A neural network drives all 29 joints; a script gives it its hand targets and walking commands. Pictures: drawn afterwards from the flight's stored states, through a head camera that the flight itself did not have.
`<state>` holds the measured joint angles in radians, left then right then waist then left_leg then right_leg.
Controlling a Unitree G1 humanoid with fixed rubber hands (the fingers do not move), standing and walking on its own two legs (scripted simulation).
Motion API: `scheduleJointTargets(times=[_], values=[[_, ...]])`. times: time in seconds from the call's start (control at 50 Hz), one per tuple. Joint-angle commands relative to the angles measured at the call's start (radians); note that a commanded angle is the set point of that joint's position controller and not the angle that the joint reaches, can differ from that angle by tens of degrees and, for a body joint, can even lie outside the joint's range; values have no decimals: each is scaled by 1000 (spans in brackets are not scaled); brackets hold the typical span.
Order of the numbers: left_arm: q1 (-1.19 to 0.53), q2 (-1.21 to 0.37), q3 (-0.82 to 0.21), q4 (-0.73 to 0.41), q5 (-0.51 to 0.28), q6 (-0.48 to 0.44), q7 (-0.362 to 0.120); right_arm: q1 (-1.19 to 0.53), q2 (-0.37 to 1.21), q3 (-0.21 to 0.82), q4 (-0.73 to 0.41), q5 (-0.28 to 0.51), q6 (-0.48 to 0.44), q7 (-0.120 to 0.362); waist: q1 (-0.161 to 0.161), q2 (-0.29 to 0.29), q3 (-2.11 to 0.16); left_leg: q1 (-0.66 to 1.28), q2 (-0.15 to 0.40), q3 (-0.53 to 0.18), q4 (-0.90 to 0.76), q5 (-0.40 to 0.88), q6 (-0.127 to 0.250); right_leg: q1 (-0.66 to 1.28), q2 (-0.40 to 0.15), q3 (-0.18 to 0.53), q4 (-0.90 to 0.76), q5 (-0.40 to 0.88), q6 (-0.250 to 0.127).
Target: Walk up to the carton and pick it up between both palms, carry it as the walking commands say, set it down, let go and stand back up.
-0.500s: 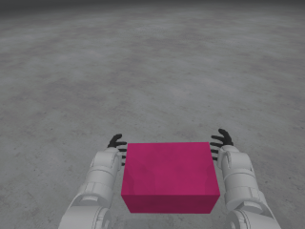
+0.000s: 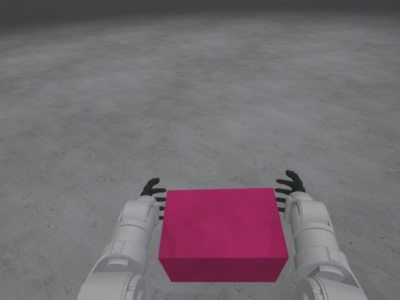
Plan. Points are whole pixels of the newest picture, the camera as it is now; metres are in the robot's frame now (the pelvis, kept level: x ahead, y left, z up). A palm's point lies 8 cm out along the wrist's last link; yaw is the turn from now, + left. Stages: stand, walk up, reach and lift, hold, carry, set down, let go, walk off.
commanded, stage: hold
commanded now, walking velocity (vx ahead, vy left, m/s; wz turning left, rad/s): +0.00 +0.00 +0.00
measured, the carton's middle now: (221, 236) +0.30 -0.01 -0.04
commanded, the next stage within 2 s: carry in 0.46 s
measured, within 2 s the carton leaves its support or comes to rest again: neither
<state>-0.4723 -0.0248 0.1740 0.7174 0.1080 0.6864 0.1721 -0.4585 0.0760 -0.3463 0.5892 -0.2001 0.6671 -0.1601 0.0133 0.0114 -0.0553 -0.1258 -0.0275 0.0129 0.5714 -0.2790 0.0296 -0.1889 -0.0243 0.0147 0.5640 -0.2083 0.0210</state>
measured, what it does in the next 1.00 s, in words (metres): steps on the spot: right foot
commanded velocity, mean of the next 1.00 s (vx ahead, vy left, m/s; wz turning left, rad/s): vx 0.00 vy -0.12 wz -0.35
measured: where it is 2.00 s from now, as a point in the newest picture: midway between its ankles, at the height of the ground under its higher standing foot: outside the picture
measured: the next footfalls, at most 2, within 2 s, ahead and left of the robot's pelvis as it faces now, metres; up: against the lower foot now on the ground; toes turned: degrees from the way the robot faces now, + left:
right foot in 0.84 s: +0.07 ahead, -0.17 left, +0.00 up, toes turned -10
left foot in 1.10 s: +0.07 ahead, +0.05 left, +0.00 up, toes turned -4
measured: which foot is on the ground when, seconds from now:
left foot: down 0.00-0.86, up 0.88-1.00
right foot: down 0.00-0.60, up 0.62-0.82, down 0.84-1.00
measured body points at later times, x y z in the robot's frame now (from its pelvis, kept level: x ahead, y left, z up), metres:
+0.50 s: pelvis +0.00 +0.00 +0.00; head -0.09 -0.01 +0.44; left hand +0.31 +0.16 +0.04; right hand +0.32 -0.17 +0.06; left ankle +0.03 +0.11 -0.73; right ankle +0.07 -0.13 -0.73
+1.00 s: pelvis -0.01 -0.07 +0.00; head -0.02 -0.07 +0.45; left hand +0.33 +0.02 +0.07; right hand +0.27 -0.31 +0.09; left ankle +0.03 +0.07 -0.70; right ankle +0.04 -0.17 -0.73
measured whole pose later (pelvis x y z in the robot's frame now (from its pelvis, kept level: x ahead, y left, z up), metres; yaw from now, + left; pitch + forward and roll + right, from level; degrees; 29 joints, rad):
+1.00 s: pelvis -0.01 -0.07 +0.00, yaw -9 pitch +2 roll +1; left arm -0.46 -0.08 0.17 0.09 0.05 1.21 0.25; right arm -0.45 0.09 -0.28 -0.01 -0.10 1.16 -0.25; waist -0.03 -0.02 -0.07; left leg -0.46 0.10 0.10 0.84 -0.47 -0.05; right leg -0.44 0.02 -0.03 0.62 -0.21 -0.05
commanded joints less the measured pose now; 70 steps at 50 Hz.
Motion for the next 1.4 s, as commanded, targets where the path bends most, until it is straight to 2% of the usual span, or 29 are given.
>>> scheduleJointTargets(times=[0.0,0.42,0.44,0.48,0.52,0.56,0.6,0.68,0.76,0.8,0.82,0.84,0.86,0.88,0.92,0.98,1.02,1.04,1.06,1.08,1.1,1.14,1.18,1.24,1.26,1.28,1.3,1.32,1.38], values=[[-806,-1049,-338,-311,-198,-103,-523,-612,1018,492,-17,229,7,549,7,-17,-354,-119,-1,-82,-268,-6,11,213,114,7,-135,28,-20],[-781,-1067,-359,-390,-220,-101,-522,-566,1031,535,-72,254,6,549,9,-24,-410,-103,-8,-75,-261,70,-1,267,121,1,-133,88,-19],[-877,-1073,-418,-347,-246,-79,-511,-744,1041,561,-73,285,0,520,-1,-125,-336,-150,131,-66,-91,8,15,27,-122,74,-61,87,-57],[-835,-1094,-427,-393,-243,-61,-498,-693,1063,564,-72,302,18,513,-8,-127,-264,-175,132,-49,-90,-160,5,-132,-123,139,-151,-175,-84],[-912,-1127,-497,-491,-303,-33,-481,-752,1082,625,-189,352,44,500,-17,-100,-288,-94,176,-88,-129,-183,13,-252,-88,99,-128,-204,-55],[-997,-1151,-586,-639,-371,23,-454,-784,1089,672,-311,412,95,477,-22,125,-397,79,333,-213,-203,-44,62,-376,-31,-3,133,-53,-22],[-1065,-1168,-667,-745,-434,104,-432,-797,1094,695,-383,447,170,448,-12,162,-418,86,454,-270,-200,178,141,-450,-43,-33,347,-231,-7],[-986,-1143,-720,-880,-551,271,-405,-719,1081,773,-573,496,331,385,-34,136,-504,213,450,-148,-41,808,134,-451,-32,-56,243,-248,10],[-747,-1092,-664,-918,-536,393,-390,-582,1057,795,-659,502,444,365,-25,153,-564,238,378,9,130,958,45,-259,45,-125,-68,-113,-10],[-711,-1081,-637,-931,-511,438,-388,-509,1057,794,-642,490,491,366,-18,79,-561,47,309,70,212,767,-31,-31,5,-60,-129,183,-54],[-676,-1081,-628,-928,-500,452,-384,-518,1033,797,-683,498,503,366,-7,-28,-570,-146,259,79,289,423,-58,112,-74,80,-97,481,-99],[-652,-1062,-617,-932,-498,463,-386,-528,1038,817,-709,508,515,369,-8,-269,-557,-389,154,108,403,-182,-84,258,-221,268,-40,955,-154],[-661,-1069,-623,-954,-489,474,-378,-579,1051,837,-748,542,529,375,-10,-335,-511,-540,76,101,429,-394,-94,285,-227,311,8,1169,-198],[-638,-1051,-604,-953,-454,478,-370,-568,1070,839,-722,571,545,386,-11,-338,-500,-520,88,76,420,-377,-93,240,-218,286,-7,1074,-218],[-711,-1070,-617,-1023,-471,494,-350,-575,1089,835,-718,609,563,395,-8,-227,-482,-486,100,84,373,-334,-110,192,-188,267,-27,891,-218],[-729,-1050,-618,-1098,-443,511,-322,-590,1104,819,-706,650,583,408,-3,-182,-494,-320,74,120,229,-183,-107,18,-163,270,-98,507,-213],[-688,-1045,-608,-1038,-426,527,-311,-573,1108,788,-662,663,596,418,-22,-120,-499,-57,124,111,-20,-20,-83,-199,-106,181,-59,279,-149],[-730,-1056,-620,-1041,-429,531,-308,-580,1117,772,-647,659,598,423,-36,25,-481,120,227,34,-182,68,-53,-371,-30,109,21,42,-94],[-723,-1065,-624,-1041,-429,537,-309,-567,1097,748,-649,646,598,427,-29,364,-516,219,563,-266,-233,179,40,-514,69,-23,331,-262,-46],[-755,-1071,-614,-1032,-428,540,-312,-577,1111,736,-628,635,595,427,-13,381,-435,156,692,-331,-220,269,144,-607,22,-41,537,-314,-35],[-759,-1077,-605,-1000,-427,545,-319,-595,1121,738,-624,630,595,426,-9,276,-394,81,670,-285,-211,283,156,-601,-20,8,608,-286,-32],[-763,-1092,-622,-919,-480,554,-347,-573,1091,716,-597,572,586,407,-14,153,-401,47,544,-91,-123,475,67,-486,-68,32,475,-228,-22],[-784,-1089,-609,-944,-501,539,-353,-606,1081,712,-627,572,581,399,-13,213,-421,52,479,91,-56,479,-7,-400,-38,-19,317,-206,0],[-831,-1087,-611,-981,-525,546,-364,-547,1085,699,-634,530,575,373,-20,260,-442,-10,468,132,48,409,-37,-208,17,-64,40,-189,-22],[-773,-1089,-590,-955,-525,549,-373,-555,1061,702,-682,519,573,360,-12,123,-465,-52,402,152,179,301,-61,-113,25,-4,-86,-139,-39],[-774,-1087,-583,-948,-529,547,-381,-560,1058,705,-670,517,574,356,-5,-74,-442,-226,298,183,310,-33,-92,-3,-67,149,-183,116,-77],[-767,-1080,-578,-931,-525,548,-388,-575,1060,710,-685,513,576,355,-16,-311,-453,-465,169,189,493,-408,-146,92,-246,450,-153,420,-149],[-733,-1095,-583,-893,-513,540,-390,-627,1058,752,-713,522,570,357,-14,-363,-404,-520,127,109,569,-436,-146,13,-201,448,-177,411,-179],[-730,-1102,-589,-982,-506,537,-376,-599,1117,773,-725,574,574,364,-16,-189,-444,-505,126,76,597,-306,-135,56,-133,310,-99,446,-174]])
